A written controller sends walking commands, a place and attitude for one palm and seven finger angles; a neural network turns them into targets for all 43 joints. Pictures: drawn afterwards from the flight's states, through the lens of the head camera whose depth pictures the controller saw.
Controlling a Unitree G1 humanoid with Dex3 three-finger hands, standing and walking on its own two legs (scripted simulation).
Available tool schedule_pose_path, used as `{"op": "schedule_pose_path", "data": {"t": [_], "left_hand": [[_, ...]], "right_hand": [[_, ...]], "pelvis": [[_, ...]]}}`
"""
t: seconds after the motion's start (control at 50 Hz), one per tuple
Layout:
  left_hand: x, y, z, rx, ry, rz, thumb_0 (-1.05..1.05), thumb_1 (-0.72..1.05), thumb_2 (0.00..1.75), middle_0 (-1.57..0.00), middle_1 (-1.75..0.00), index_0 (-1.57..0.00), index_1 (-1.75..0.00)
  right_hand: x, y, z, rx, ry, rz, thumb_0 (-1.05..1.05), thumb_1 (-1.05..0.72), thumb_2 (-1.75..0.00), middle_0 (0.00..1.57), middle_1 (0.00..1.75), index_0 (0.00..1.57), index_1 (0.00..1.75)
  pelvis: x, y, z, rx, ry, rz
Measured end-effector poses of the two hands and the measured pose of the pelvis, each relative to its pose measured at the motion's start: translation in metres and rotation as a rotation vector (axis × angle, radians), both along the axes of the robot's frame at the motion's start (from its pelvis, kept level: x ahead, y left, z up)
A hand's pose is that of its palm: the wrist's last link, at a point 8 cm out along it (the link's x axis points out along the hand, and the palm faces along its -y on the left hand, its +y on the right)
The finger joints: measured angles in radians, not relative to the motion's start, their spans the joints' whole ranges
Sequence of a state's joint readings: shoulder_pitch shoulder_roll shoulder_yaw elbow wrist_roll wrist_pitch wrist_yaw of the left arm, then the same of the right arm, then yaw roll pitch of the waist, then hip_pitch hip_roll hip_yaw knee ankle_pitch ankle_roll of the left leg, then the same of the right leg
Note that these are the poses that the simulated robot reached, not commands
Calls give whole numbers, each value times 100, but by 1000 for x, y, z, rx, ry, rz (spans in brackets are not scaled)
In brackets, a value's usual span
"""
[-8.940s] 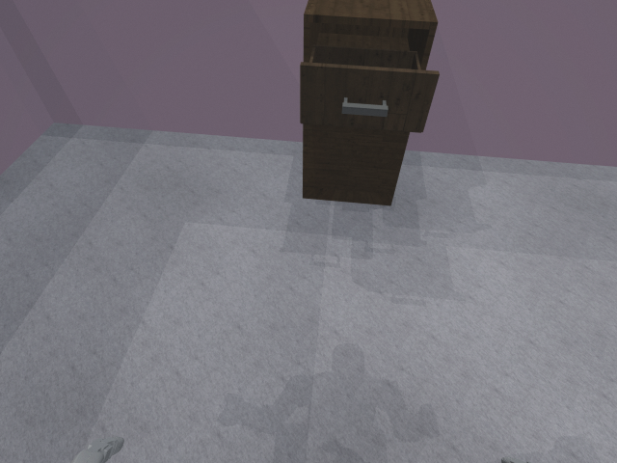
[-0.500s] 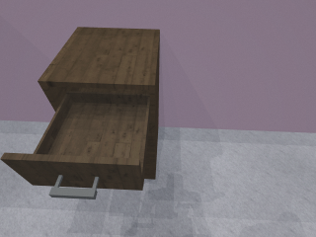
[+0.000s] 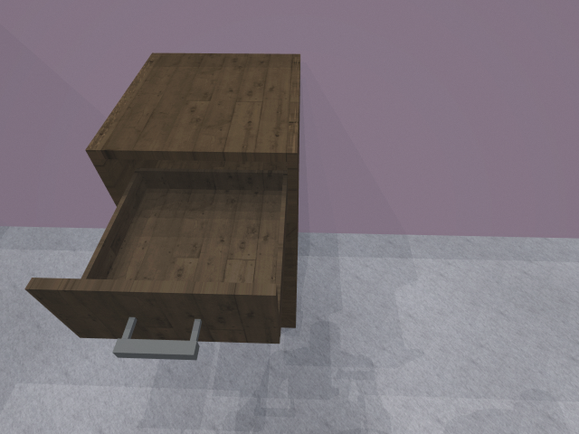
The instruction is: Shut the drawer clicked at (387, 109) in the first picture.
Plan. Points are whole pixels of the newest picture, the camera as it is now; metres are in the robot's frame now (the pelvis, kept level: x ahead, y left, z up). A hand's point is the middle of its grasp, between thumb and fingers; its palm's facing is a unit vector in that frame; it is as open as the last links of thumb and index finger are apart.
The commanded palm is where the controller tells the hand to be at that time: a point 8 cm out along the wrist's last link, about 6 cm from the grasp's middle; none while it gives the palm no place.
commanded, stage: come to a stop and stand still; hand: left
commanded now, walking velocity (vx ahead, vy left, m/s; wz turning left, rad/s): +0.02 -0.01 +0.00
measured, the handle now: (160, 336) +0.27 +0.23 -0.07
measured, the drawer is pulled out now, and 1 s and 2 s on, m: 0.30 0.30 0.27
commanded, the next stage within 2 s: look again from close up in 0.80 s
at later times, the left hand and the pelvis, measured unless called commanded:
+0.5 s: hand out of the picture +0.05 +0.17 -0.18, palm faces +0.01 -0.98 -0.21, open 7.4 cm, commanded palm none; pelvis +0.04 -0.01 +0.00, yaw +0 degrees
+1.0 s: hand out of the picture +0.01 +0.17 -0.17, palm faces +0.03 -0.98 -0.18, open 7.4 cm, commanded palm none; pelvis +0.03 +0.01 +0.01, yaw +1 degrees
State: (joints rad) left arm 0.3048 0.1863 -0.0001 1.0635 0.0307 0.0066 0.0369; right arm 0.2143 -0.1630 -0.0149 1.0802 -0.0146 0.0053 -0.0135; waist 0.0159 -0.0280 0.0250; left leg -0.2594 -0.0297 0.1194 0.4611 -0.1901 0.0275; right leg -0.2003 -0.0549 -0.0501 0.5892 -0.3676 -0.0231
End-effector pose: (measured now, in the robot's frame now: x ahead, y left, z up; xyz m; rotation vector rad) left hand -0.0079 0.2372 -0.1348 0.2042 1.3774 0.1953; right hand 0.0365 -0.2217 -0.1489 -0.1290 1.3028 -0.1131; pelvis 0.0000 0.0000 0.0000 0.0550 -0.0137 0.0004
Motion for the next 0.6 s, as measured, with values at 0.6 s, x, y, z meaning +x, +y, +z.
{"op": "schedule_pose_path", "data": {"t": [0.6], "left_hand": [[58, -15, -9, -50, -61, -22, 1, 92, 90, -20, -30, -19, -30]], "right_hand": [[4, 0, 9, -39, 70, -13, 2, -93, -90, 20, 30, 20, 30]], "pelvis": [[41, -2, 2, -48, 1, 10]]}}
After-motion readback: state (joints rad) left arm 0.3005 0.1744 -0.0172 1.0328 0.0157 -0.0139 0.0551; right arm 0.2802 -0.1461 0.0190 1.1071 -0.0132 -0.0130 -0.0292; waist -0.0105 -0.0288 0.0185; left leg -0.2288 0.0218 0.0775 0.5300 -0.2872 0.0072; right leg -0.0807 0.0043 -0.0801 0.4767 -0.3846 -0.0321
